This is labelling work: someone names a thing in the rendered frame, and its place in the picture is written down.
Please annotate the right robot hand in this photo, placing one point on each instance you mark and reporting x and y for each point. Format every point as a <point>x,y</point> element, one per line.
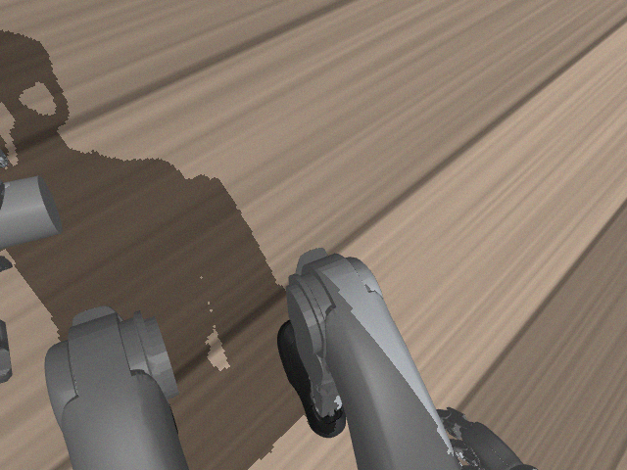
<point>480,447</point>

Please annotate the can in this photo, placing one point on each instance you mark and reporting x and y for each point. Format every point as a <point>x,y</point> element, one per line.
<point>28,212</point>

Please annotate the right robot foot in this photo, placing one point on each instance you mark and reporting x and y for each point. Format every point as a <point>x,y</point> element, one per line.
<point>327,427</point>

